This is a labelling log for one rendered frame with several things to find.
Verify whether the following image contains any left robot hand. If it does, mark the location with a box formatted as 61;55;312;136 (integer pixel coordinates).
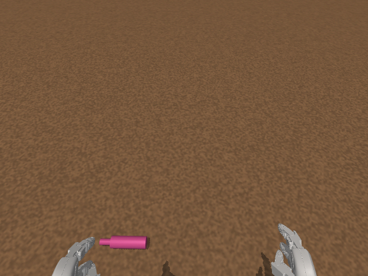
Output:
52;237;100;276

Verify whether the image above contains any bottle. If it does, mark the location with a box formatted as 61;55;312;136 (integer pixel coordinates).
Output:
99;236;147;249

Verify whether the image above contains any right robot hand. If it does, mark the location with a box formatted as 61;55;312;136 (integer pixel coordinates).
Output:
271;223;317;276

